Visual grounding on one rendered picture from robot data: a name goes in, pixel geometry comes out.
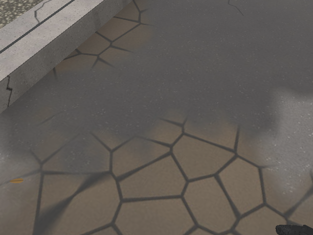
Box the robot right hand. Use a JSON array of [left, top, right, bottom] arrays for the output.
[[276, 224, 313, 235]]

